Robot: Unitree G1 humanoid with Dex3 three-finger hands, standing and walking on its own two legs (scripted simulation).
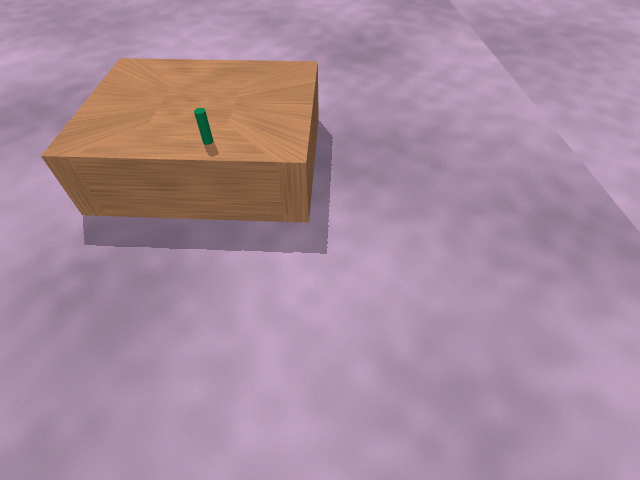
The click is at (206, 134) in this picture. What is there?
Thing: slim round
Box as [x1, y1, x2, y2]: [194, 108, 212, 144]
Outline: 197,108 194,110 203,143 211,143 212,138 205,111 203,108
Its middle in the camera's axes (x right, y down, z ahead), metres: -0.44 -0.44 +1.48
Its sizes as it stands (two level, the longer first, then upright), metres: 0.041 0.041 0.136
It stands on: a support 0.33 m high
